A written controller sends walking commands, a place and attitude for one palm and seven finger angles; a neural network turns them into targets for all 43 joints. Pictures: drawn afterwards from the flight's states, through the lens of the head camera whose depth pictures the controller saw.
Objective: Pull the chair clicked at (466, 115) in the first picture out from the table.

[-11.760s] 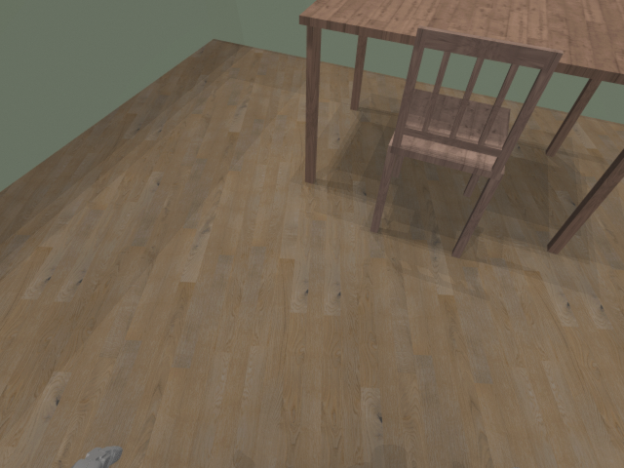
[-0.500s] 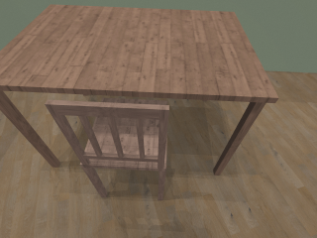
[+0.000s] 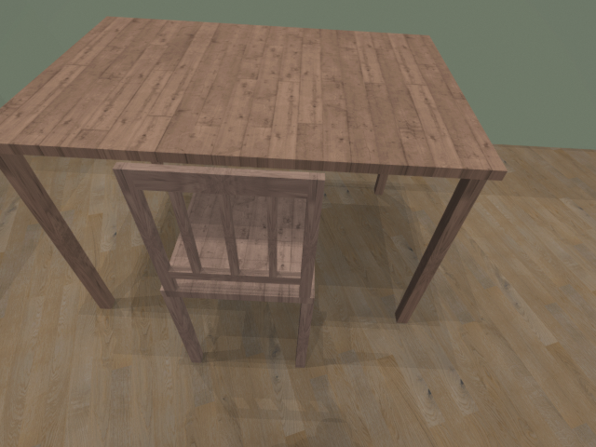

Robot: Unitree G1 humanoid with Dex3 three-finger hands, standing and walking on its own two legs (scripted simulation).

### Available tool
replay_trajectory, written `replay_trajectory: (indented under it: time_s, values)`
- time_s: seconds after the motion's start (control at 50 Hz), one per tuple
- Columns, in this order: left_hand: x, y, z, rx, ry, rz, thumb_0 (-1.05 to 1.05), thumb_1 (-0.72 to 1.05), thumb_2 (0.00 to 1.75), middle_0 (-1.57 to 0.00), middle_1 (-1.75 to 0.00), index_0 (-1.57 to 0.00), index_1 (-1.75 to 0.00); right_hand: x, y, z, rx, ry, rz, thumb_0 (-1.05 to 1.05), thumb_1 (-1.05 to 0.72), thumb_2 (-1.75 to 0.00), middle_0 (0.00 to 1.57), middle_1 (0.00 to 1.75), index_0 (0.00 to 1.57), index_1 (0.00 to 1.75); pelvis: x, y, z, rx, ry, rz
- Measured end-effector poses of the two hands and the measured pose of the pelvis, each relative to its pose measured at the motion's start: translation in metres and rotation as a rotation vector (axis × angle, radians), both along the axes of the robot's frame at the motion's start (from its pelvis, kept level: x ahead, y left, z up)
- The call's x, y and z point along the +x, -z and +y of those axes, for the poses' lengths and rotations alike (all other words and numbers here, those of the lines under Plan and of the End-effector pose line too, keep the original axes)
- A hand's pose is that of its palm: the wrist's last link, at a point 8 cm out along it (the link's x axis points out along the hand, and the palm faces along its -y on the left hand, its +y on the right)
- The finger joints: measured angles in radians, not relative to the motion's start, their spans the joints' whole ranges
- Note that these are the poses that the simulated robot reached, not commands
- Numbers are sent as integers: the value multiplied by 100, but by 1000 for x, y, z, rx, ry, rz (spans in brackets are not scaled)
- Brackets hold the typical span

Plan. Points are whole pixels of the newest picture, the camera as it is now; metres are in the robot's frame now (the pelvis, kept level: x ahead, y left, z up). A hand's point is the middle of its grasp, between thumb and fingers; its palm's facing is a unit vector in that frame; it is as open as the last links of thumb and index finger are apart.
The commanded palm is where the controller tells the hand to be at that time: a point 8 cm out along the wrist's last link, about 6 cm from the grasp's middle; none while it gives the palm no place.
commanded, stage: come to a stop and stand still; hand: left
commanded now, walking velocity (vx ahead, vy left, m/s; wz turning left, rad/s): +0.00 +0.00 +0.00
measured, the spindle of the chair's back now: (229, 236) +0.53 +0.17 -0.10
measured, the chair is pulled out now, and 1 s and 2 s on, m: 0.00 0.00 0.00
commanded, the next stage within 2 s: look again from close up in 0.18 s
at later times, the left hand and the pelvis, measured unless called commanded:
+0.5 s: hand out of the picture -0.02 +0.17 -0.17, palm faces +0.04 -0.98 -0.17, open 7.4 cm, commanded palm none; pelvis +0.00 +0.01 +0.00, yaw +0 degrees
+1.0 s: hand out of the picture +0.03 +0.18 -0.17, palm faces +0.02 -0.98 -0.18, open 7.3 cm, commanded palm none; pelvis +0.03 +0.01 +0.01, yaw -1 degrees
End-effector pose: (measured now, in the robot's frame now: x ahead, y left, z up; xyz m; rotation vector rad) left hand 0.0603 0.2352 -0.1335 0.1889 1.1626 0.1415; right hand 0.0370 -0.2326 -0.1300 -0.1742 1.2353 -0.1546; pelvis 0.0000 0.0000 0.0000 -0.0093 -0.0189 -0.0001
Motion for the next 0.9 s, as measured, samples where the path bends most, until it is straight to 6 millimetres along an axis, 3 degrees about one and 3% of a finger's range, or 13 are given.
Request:
replay_trajectory:
  time_s: [0.2, 0.36, 0.48, 0.64, 0.9]
  values:
    - [-66, 10, -7, -34, -40, 188, 1, 91, 89, -20, -30, -20, -30, -43, 5, 14, 23, 39, 133, 0, -91, -90, 20, 30, 20, 30, -4, -2, 5, 2, 4, 7]
    - [-92, 10, -12, -47, -67, 275, 1, 91, 89, -20, -30, -20, -30, -50, 7, 25, 41, 54, 177, 0, -91, -90, 20, 30, 20, 30, -1, -4, 8, 2, 6, 10]
    - [-87, 10, -16, -54, -76, 268, 1, 91, 89, -20, -30, -20, -30, -43, 9, 29, 47, 51, 175, 1, -92, -90, 20, 30, 20, 30, 4, -4, 9, 4, 7, 7]
    - [-63, 11, -18, -61, -64, 229, 1, 91, 89, -20, -30, -20, -30, -33, 8, 27, 38, 55, 164, 1, -93, -90, 20, 30, 20, 30, 10, -5, 10, 5, 11, 8]
    - [-37, 9, -9, -43, -52, 215, 1, 91, 89, -20, -30, -20, -30, -23, 7, 28, 38, 59, 177, 1, -92, -90, 20, 30, 20, 30, 24, -6, 12, 4, 16, 11]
